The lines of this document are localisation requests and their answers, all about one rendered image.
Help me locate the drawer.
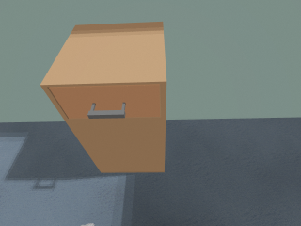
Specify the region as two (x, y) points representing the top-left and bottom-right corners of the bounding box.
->
(49, 84), (160, 119)

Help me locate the handle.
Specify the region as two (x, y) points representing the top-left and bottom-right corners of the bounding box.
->
(87, 102), (126, 119)

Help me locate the cabinet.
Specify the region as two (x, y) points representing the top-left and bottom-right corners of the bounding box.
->
(40, 22), (167, 173)

